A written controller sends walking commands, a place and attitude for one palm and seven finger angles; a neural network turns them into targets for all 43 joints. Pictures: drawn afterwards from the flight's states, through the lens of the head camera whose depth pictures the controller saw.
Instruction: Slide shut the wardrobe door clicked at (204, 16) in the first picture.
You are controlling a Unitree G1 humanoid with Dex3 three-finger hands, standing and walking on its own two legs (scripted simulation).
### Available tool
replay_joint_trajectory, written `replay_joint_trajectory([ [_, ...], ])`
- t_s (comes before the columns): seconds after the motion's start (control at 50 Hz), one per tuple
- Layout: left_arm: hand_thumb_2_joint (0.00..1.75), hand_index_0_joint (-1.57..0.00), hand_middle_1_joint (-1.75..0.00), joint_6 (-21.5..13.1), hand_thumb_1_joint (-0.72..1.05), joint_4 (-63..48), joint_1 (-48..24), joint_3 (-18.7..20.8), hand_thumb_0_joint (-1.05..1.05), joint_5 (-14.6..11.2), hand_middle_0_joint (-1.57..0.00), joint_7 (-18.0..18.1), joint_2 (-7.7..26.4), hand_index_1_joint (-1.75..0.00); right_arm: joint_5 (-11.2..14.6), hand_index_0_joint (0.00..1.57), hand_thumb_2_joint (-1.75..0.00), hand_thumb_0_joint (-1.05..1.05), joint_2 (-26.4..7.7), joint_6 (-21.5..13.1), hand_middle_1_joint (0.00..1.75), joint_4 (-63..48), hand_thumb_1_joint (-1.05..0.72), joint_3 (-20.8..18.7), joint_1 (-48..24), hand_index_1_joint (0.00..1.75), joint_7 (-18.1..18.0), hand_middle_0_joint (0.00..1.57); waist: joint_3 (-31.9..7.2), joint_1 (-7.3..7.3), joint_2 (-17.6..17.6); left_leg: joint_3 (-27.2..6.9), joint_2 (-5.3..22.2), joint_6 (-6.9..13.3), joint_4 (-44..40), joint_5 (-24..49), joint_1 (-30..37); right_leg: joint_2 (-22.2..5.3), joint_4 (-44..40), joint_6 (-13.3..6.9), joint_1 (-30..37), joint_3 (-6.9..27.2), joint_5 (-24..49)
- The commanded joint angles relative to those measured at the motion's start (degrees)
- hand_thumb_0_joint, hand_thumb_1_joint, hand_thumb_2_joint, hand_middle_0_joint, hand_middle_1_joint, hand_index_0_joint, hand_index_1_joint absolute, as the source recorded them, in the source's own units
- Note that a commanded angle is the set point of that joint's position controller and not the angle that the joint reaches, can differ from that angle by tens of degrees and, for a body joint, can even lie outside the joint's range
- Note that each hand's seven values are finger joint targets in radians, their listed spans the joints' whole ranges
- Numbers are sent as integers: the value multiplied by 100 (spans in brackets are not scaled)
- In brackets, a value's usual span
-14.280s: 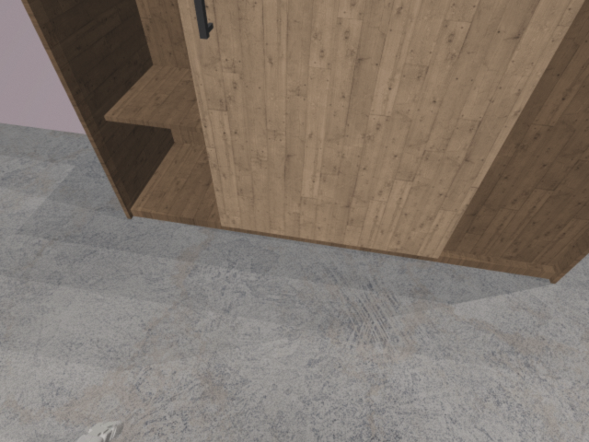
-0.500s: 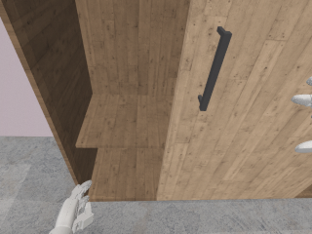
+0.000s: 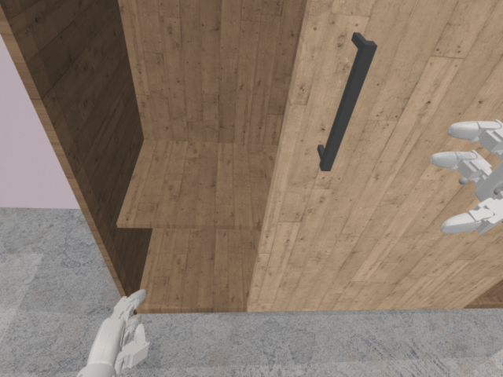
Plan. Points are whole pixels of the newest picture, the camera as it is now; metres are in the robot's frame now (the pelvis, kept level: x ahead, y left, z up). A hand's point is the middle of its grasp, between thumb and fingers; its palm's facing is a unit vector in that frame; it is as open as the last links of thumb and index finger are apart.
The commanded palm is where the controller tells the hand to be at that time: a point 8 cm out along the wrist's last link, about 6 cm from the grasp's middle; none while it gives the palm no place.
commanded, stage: move the hooked fingers beside the handle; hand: right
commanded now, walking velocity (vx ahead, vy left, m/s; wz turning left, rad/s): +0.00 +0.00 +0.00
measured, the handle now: (340, 109) +0.50 -0.14 +0.21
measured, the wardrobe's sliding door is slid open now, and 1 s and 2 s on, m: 0.43 0.43 0.43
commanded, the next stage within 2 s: none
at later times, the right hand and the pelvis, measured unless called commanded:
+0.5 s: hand (430, 154) +0.36 -0.24 +0.23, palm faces +0.03 +1.00 -0.07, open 14.0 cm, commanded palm +0.33 -0.28 +0.23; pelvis +0.01 +0.00 +0.00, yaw +1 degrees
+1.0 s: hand (412, 140) +0.39 -0.22 +0.23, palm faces +0.02 +1.00 -0.05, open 14.0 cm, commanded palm +0.37 -0.27 +0.22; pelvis +0.01 -0.01 +0.00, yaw +2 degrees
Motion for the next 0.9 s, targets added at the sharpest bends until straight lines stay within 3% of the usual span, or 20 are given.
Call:
replay_joint_trajectory([
  [0.0,90,-20,-30,-397,90,-950,-808,221,0,45,-20,33,518,-30,219,30,-30,0,-1858,-712,120,-1324,50,-787,-2289,120,-99,30,-1532,43,93,-93,-237,158,-195,940,936,192,-382,-138,-39,66,1460],
  [0.04,90,-20,-30,-366,90,-890,-768,231,0,42,-20,30,540,-30,180,30,-30,0,-1914,-695,120,-889,50,-922,-2201,120,-208,30,-1305,22,168,-73,-213,160,-193,917,894,182,-431,-146,-251,26,1399],
  [0.08,90,-20,-30,-315,90,-840,-752,241,0,17,-20,20,551,-30,94,30,-30,0,-1712,-561,120,-531,50,-708,-2261,120,-280,30,-984,80,79,-52,-193,163,-198,936,713,163,-463,-129,-372,-9,1395],
  [0.1,90,-20,-30,-291,90,-853,-756,255,0,18,-20,5,563,-30,50,30,-30,0,-1749,-488,120,-435,50,-726,-2183,120,-326,30,-924,29,80,-80,-183,171,-225,896,746,160,-458,-125,-455,-20,1378],
  [0.14,90,-20,-30,-246,90,-914,-758,272,0,-5,-20,0,590,-30,-40,30,-30,0,-1791,-387,120,-394,50,-692,-2227,120,-339,30,-1046,45,71,-78,-160,161,-171,1067,832,158,-450,-140,-451,-64,1495],
  [0.16,90,-20,-30,-240,90,-970,-780,268,0,-18,-20,-4,560,-30,-57,30,-30,0,-1512,-382,120,-569,50,-388,-2383,120,-295,30,-1151,100,-66,-84,-155,168,-131,1197,824,165,-428,-133,-337,-65,1621],
  [0.22,90,-20,-30,-229,90,-991,-715,305,0,1,-20,-5,581,-30,-6,30,-30,0,-1569,-502,120,-699,50,-435,-2507,120,-235,30,-1553,135,277,-117,-173,141,-90,1470,983,156,-332,-173,-190,-64,1784],
  [0.24,90,-20,-30,-233,90,-996,-690,320,0,11,-20,3,590,-30,0,30,-30,0,-1757,-578,120,-723,50,-619,-2554,120,-215,30,-1686,120,340,-120,-180,132,-72,1557,1050,160,-315,-187,-137,-68,1841],
  [0.26,90,-20,-30,-231,90,-1020,-698,319,0,14,-20,10,577,-30,22,30,-30,0,-1700,-651,120,-861,50,-584,-2632,120,-182,30,-1886,119,278,-126,-183,133,-31,1656,1135,173,-304,-186,-50,-78,1935],
  [0.3,90,-20,-30,-230,90,-966,-701,299,0,23,-20,7,538,-30,41,30,-30,0,-1495,-743,120,-851,50,-381,-2779,120,-184,30,-1749,164,183,-141,-180,135,-64,1646,1002,160,-280,-174,-19,-103,1924],
  [0.36,90,-20,-30,-228,90,-872,-634,313,0,10,-20,37,567,-30,9,30,-30,0,-1460,-746,120,-525,50,-357,-2888,120,-289,30,-1407,193,77,-122,-180,148,-123,1366,770,160,-348,-160,-100,-77,1685],
  [0.42,90,-20,-30,-184,90,-825,-641,316,0,-3,-20,37,585,-30,-63,30,-30,0,-1291,-632,120,-318,50,-159,-2965,120,-384,30,-1226,231,168,-110,-157,142,-143,1275,673,143,-370,-161,-191,-84,1610],
  [0.54,90,-20,-30,-103,90,-861,-611,339,0,16,-20,50,600,-30,-145,30,-30,0,-1614,-622,120,-133,50,-426,-3146,120,-481,30,-1557,185,394,-154,-133,137,-70,1476,920,140,-321,-192,-200,-93,1752],
  [0.58,90,-20,-30,-97,90,-914,-643,332,0,20,-20,46,564,-30,-174,30,-30,0,-1499,-721,120,-410,50,-285,-3407,120,-464,30,-1803,189,88,-142,-127,162,10,1757,1010,147,-303,-162,-16,-107,2056],
  [0.62,90,-20,-30,-107,90,-920,-632,332,0,35,-20,24,538,-30,-168,30,-30,0,-1398,-805,120,-488,50,-227,-3397,120,-499,30,-1913,192,72,-152,-126,164,15,1845,1041,129,-280,-153,55,-102,2166],
  [0.68,90,-20,-30,-69,90,-819,-535,343,0,28,-20,38,584,-30,-175,30,-30,0,-1316,-753,120,6,50,-173,-3351,120,-499,30,-1615,236,338,-107,-151,161,-12,1747,868,107,-318,-151,-71,-85,2060],
  [0.72,90,-20,-30,-4,90,-726,-500,343,0,10,-20,42,621,-30,-180,30,-30,0,-1236,-628,120,444,50,-97,-3302,120,-528,30,-1194,286,435,-110,-141,158,-102,1504,638,98,-347,-162,-261,-104,1785],
  [0.76,90,-20,-30,36,90,-740,-510,345,0,-8,-20,52,630,-30,-228,30,-30,0,-1113,-548,120,542,50,81,-3460,120,-550,30,-1118,320,383,-116,-129,157,-122,1290,537,96,-379,-157,-300,-92,1614],
  [0.84,90,-20,-30,55,90,-835,-494,366,0,33,-20,48,622,-30,-321,30,-30,0,-1525,-717,120,176,50,-193,-3823,120,-665,30,-1780,255,277,-172,-106,174,-49,1515,889,108,-332,-163,-120,-92,1865],
  [0.88,90,-20,-30,31,90,-848,-493,362,0,39,-20,60,580,-30,-330,30,-30,0,-1377,-912,120,-124,50,-8,-4252,120,-685,30,-2050,319,53,-175,-119,186,-6,1667,946,103,-309,-137,99,-81,2095],
])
